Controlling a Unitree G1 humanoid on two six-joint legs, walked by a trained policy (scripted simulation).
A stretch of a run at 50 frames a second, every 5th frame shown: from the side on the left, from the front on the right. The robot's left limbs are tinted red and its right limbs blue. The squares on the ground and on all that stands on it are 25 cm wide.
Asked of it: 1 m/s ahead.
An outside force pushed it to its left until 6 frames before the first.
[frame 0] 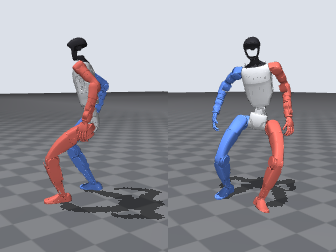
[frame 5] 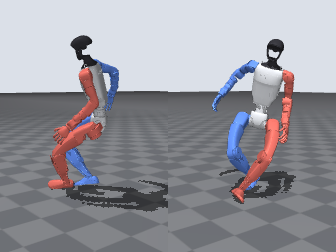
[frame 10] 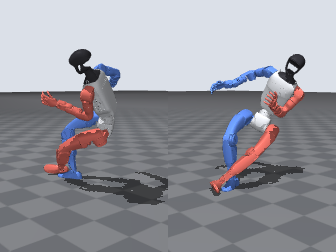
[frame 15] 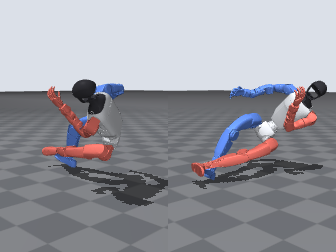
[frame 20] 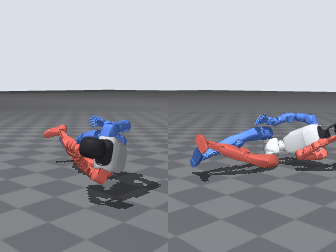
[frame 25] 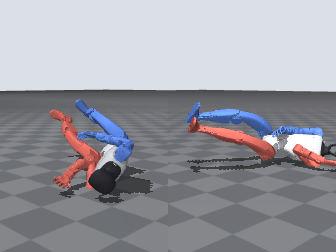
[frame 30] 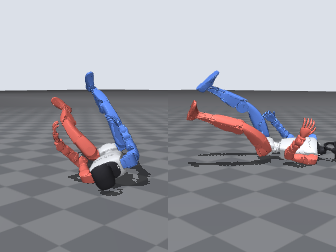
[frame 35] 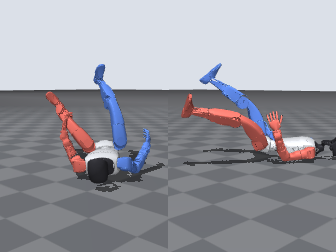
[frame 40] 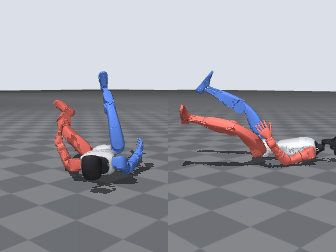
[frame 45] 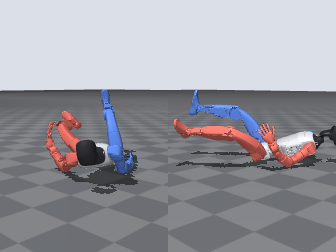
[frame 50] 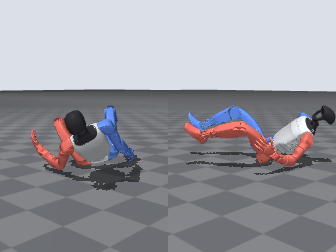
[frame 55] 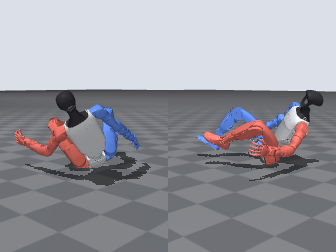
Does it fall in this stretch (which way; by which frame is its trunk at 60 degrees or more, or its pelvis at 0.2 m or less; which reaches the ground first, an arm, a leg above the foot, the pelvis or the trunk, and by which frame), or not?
yes: goes over to its left; its trunk at 60 degrees or more by frame 20; the left leg reaches the ground first, by frame 20
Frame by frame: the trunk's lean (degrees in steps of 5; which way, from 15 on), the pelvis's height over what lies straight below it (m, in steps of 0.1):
0: 15 forward and to its right, 0.7
5: 20 forward and to its left, 0.6
10: 40 forward and to its left, 0.5
15: 50 forward and to its left, 0.4
20: 70 to its left, 0.2
25: 95 to its left, 0.1
30: 90 to its left, 0.1
35: 90 to its left, 0.1
40: 85 to its left, 0.1
45: 75 to its left, 0.1
50: 60 to its left, 0.1
55: 40 forward and to its left, 0.1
